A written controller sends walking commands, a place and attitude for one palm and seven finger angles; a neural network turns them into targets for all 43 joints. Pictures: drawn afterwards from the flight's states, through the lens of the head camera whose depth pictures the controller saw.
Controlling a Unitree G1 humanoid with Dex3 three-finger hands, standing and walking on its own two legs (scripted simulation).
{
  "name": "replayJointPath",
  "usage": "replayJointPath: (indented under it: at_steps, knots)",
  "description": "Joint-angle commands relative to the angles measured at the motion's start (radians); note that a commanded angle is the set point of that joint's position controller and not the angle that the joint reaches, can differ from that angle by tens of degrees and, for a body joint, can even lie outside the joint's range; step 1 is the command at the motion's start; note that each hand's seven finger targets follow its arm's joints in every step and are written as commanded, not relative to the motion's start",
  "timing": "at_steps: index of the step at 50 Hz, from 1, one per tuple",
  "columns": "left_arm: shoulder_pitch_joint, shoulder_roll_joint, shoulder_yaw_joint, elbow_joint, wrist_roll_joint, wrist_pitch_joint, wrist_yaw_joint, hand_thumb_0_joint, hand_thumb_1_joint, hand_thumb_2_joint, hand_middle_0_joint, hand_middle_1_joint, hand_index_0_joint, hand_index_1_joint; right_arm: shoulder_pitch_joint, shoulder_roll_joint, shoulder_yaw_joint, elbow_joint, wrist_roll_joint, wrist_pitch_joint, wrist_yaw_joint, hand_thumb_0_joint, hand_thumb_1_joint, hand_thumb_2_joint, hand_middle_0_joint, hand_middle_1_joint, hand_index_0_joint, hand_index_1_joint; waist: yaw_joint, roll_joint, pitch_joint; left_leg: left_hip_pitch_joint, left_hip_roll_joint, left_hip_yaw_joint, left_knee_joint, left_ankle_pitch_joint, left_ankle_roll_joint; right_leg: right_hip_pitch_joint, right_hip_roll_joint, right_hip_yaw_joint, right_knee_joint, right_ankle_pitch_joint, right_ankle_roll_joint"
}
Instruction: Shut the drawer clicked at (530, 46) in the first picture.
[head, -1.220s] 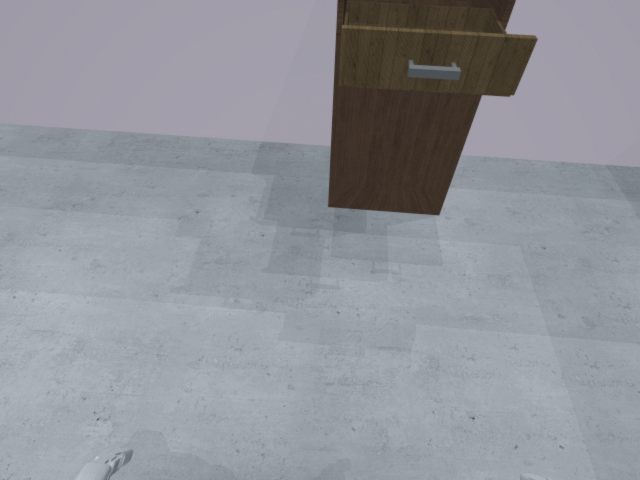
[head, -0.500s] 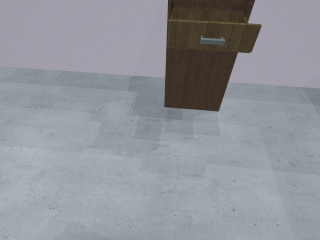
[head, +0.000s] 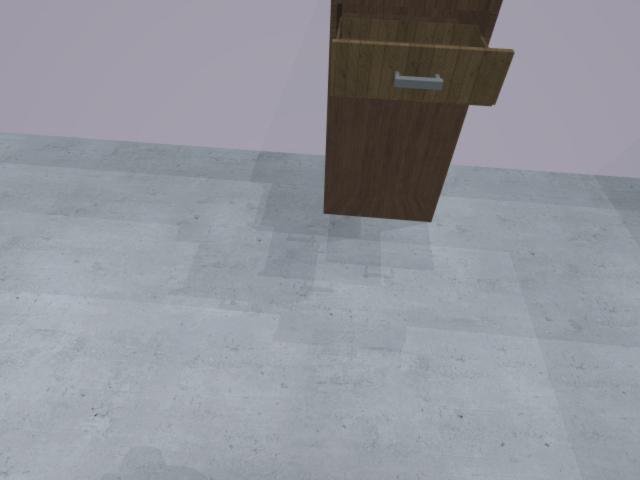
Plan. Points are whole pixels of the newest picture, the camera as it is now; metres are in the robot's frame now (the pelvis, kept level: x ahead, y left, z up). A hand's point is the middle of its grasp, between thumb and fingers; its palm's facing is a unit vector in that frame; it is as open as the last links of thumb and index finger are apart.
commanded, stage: look at it before walking up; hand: left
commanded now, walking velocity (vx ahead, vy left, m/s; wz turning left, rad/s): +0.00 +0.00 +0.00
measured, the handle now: (417, 79) +1.04 -0.20 +0.03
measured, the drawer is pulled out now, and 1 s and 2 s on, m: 0.30 0.30 0.30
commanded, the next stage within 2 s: walk to a spot facing it in 0.42 s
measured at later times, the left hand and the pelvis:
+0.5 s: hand out of the picture +0.08 +0.25 -0.16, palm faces -0.02 -0.94 -0.33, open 7.4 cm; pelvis +0.00 +0.00 +0.00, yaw +0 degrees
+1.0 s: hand out of the picture +0.06 +0.17 -0.18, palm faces -0.14 -0.95 -0.27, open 7.3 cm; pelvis -0.01 -0.03 -0.02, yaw -11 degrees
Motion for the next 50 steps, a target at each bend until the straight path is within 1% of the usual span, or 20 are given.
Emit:
replayJointPath:
  at_steps: [1, 7, 16, 25, 28, 32, 36, 37, 39, 40, 41, 42, 43, 44, 45, 46, 47, 48, 49, 50]
  knots:
    - [-0.046, 0.213, 0.046, -0.061, 0.004, -0.023, 0.014, 0.000, 0.900, 0.900, -0.200, -0.300, -0.200, -0.300, -0.045, -0.205, -0.039, -0.063, -0.003, -0.029, -0.010, 0.000, -0.900, -0.900, 0.200, 0.300, 0.200, 0.300, 0.008, 0.007, -0.043, -0.008, 0.103, -0.096, -0.073, 0.059, 0.039, -0.002, -0.120, 0.127, -0.092, 0.022, -0.025]
    - [-0.040, 0.212, 0.045, -0.057, 0.003, -0.026, 0.014, 0.000, 0.900, 0.900, -0.200, -0.300, -0.200, -0.300, -0.049, -0.207, -0.039, -0.062, -0.001, -0.030, -0.010, 0.000, -0.900, -0.900, 0.200, 0.300, 0.200, 0.300, 0.009, 0.007, -0.061, 0.008, 0.107, -0.094, -0.069, 0.087, 0.039, 0.013, -0.124, 0.121, -0.090, 0.064, -0.024]
    - [-0.038, 0.211, 0.043, -0.051, 0.005, -0.024, 0.014, 0.000, 0.900, 0.900, -0.200, -0.300, -0.200, -0.300, -0.058, -0.207, -0.040, -0.062, 0.000, -0.028, -0.010, 0.000, -0.900, -0.900, 0.200, 0.300, 0.200, 0.300, 0.009, 0.002, -0.042, 0.008, 0.107, -0.096, -0.081, 0.076, 0.039, 0.003, -0.119, 0.116, -0.094, 0.057, -0.020]
    - [-0.036, 0.211, 0.045, -0.050, 0.005, -0.025, 0.014, 0.000, 0.900, 0.900, -0.200, -0.300, -0.200, -0.300, -0.066, -0.208, -0.041, -0.063, 0.000, -0.030, -0.011, 0.000, -0.900, -0.900, 0.200, 0.300, 0.200, 0.300, 0.012, 0.010, -0.053, 0.021, 0.109, -0.097, -0.082, 0.105, 0.041, 0.017, -0.123, 0.108, -0.091, 0.088, -0.019]
    - [-0.043, 0.220, 0.048, -0.056, 0.005, -0.023, 0.013, 0.000, 0.900, 0.900, -0.200, -0.300, -0.200, -0.300, -0.061, -0.215, -0.045, -0.065, -0.001, -0.031, -0.014, 0.000, -0.900, -0.900, 0.200, 0.300, 0.200, 0.300, 0.009, 0.006, -0.055, 0.041, 0.115, -0.080, -0.068, 0.118, 0.037, 0.006, -0.117, 0.125, -0.084, 0.129, -0.025]
    - [0.024, 0.107, 0.037, -0.068, 0.006, 0.016, 0.017, 0.000, 0.900, 0.900, -0.200, -0.300, -0.200, -0.300, 0.014, -0.093, -0.034, -0.075, -0.004, -0.007, -0.023, 0.000, -0.900, -0.900, 0.200, 0.300, 0.200, 0.300, 0.002, -0.001, -0.047, 0.043, 0.126, -0.022, -0.002, 0.121, 0.019, -0.063, -0.103, 0.144, -0.004, 0.203, -0.012]
    - [0.044, 0.104, 0.054, -0.117, 0.011, 0.034, 0.010, 0.000, 0.900, 0.900, -0.200, -0.300, -0.200, -0.300, 0.030, -0.113, -0.058, -0.126, -0.005, 0.007, -0.031, 0.000, -0.900, -0.900, 0.200, 0.300, 0.200, 0.300, 0.002, 0.037, -0.037, 0.024, 0.173, -0.027, 0.016, 0.100, 0.041, -0.137, -0.060, 0.134, 0.111, 0.193, -0.008]
    - [0.052, 0.096, 0.057, -0.128, 0.012, 0.037, 0.008, 0.000, 0.900, 0.900, -0.200, -0.300, -0.200, -0.300, 0.027, -0.122, -0.065, -0.140, -0.006, 0.009, -0.032, 0.000, -0.900, -0.900, 0.200, 0.300, 0.200, 0.300, 0.004, 0.064, -0.034, 0.022, 0.194, -0.035, 0.009, 0.093, 0.053, -0.161, -0.043, 0.121, 0.153, 0.169, -0.003]
    - [0.068, 0.076, 0.062, -0.146, 0.013, 0.041, 0.003, 0.000, 0.900, 0.900, -0.200, -0.300, -0.200, -0.300, 0.022, -0.133, -0.078, -0.164, -0.007, 0.009, -0.032, 0.000, -0.900, -0.900, 0.200, 0.300, 0.200, 0.300, 0.012, 0.133, -0.032, 0.002, 0.263, -0.069, -0.012, 0.138, 0.100, -0.188, -0.012, 0.072, 0.282, 0.031, 0.008]
    - [0.076, 0.062, 0.065, -0.156, 0.014, 0.045, 0.000, 0.000, 0.900, 0.900, -0.200, -0.300, -0.200, -0.300, 0.017, -0.132, -0.083, -0.172, -0.008, 0.006, -0.031, 0.000, -0.900, -0.900, 0.200, 0.300, 0.200, 0.300, 0.015, 0.172, -0.029, -0.004, 0.304, -0.080, -0.021, 0.198, 0.132, -0.205, -0.001, 0.036, 0.360, -0.138, 0.018]
    - [0.090, 0.047, 0.068, -0.166, 0.013, 0.048, -0.001, 0.000, 0.900, 0.900, -0.200, -0.300, -0.200, -0.300, 0.009, -0.130, -0.087, -0.184, -0.009, 0.005, -0.030, 0.000, -0.900, -0.900, 0.200, 0.300, 0.200, 0.300, 0.021, 0.194, -0.031, -0.002, 0.330, -0.077, -0.018, 0.254, 0.160, -0.215, -0.005, 0.014, 0.406, -0.238, 0.023]
    - [0.102, 0.040, 0.072, -0.173, 0.013, 0.049, -0.004, 0.000, 0.900, 0.900, -0.200, -0.300, -0.200, -0.300, -0.002, -0.126, -0.092, -0.195, -0.011, 0.005, -0.029, 0.000, -0.900, -0.900, 0.200, 0.300, 0.200, 0.300, 0.027, 0.194, -0.029, -0.024, 0.339, -0.056, 0.007, 0.287, 0.165, -0.191, -0.019, 0.011, 0.407, -0.264, 0.022]
    - [0.129, 0.033, 0.076, -0.173, 0.012, 0.048, -0.006, 0.000, 0.900, 0.900, -0.200, -0.300, -0.200, -0.300, -0.018, -0.123, -0.095, -0.206, -0.013, 0.006, -0.029, 0.000, -0.900, -0.900, 0.200, 0.300, 0.200, 0.300, 0.043, 0.196, -0.028, -0.048, 0.332, -0.019, 0.054, 0.294, 0.150, -0.155, -0.033, 0.007, 0.363, -0.237, 0.018]
    - [0.173, 0.037, 0.081, -0.168, 0.015, 0.045, -0.008, 0.000, 0.900, 0.900, -0.200, -0.300, -0.200, -0.300, -0.031, -0.119, -0.098, -0.215, -0.011, 0.010, -0.028, 0.000, -0.900, -0.900, 0.200, 0.300, 0.200, 0.300, 0.064, 0.150, -0.042, -0.095, 0.309, 0.023, 0.125, 0.245, 0.119, -0.082, -0.033, -0.004, 0.291, -0.146, 0.016]
    - [0.226, 0.056, 0.093, -0.158, 0.019, 0.037, -0.007, 0.000, 0.900, 0.900, -0.200, -0.300, -0.200, -0.300, -0.044, -0.100, -0.099, -0.224, -0.008, 0.017, -0.027, 0.000, -0.900, -0.900, 0.200, 0.300, 0.200, 0.300, 0.095, 0.055, -0.036, -0.184, 0.242, 0.085, 0.286, 0.113, 0.056, 0.002, -0.063, 0.047, 0.139, 0.025, 0.007]
    - [0.260, 0.159, 0.113, -0.159, 0.033, 0.018, 0.005, 0.000, 0.900, 0.900, -0.200, -0.300, -0.200, -0.300, -0.014, -0.014, -0.083, -0.249, -0.002, 0.025, -0.019, 0.000, -0.900, -0.900, 0.200, 0.300, 0.200, 0.300, 0.093, -0.311, -0.052, -0.385, 0.067, 0.175, 0.559, -0.310, -0.031, 0.071, -0.279, 0.439, -0.072, 0.088, -0.065]
    - [0.285, 0.184, 0.114, -0.167, 0.017, 0.020, 0.014, 0.000, 0.900, 0.900, -0.200, -0.300, -0.200, -0.300, -0.064, -0.012, -0.079, -0.280, -0.006, 0.029, -0.018, 0.000, -0.900, -0.900, 0.200, 0.300, 0.200, 0.300, 0.112, -0.312, -0.021, -0.437, 0.024, 0.049, 0.702, -0.429, -0.033, -0.013, -0.371, 0.611, -0.182, 0.051, -0.147]
    - [0.238, 0.154, 0.116, -0.178, 0.013, 0.019, 0.018, 0.000, 0.900, 0.900, -0.200, -0.300, -0.200, -0.300, -0.048, -0.041, -0.087, -0.266, -0.008, 0.033, -0.014, 0.000, -0.900, -0.900, 0.200, 0.300, 0.200, 0.300, 0.084, -0.264, 0.005, -0.437, 0.051, -0.024, 0.751, -0.332, -0.018, -0.052, -0.314, 0.574, -0.230, -0.219, -0.142]
    - [0.192, 0.124, 0.115, -0.192, 0.011, 0.019, 0.019, 0.000, 0.900, 0.900, -0.200, -0.300, -0.200, -0.300, -0.052, -0.046, -0.092, -0.253, -0.009, 0.032, -0.008, 0.000, -0.900, -0.900, 0.200, 0.300, 0.200, 0.300, 0.069, -0.210, 0.054, -0.465, 0.071, -0.021, 0.773, -0.266, -0.018, -0.089, -0.286, 0.571, -0.260, -0.390, -0.120]
    - [0.160, 0.095, 0.108, -0.204, 0.010, 0.013, 0.016, 0.000, 0.900, 0.900, -0.200, -0.300, -0.200, -0.300, -0.033, -0.046, -0.093, -0.242, -0.014, 0.023, -0.003, 0.000, -0.900, -0.900, 0.200, 0.300, 0.200, 0.300, 0.044, -0.122, 0.050, -0.460, 0.082, -0.025, 0.774, -0.182, -0.023, -0.081, -0.249, 0.522, -0.237, -0.382, -0.118]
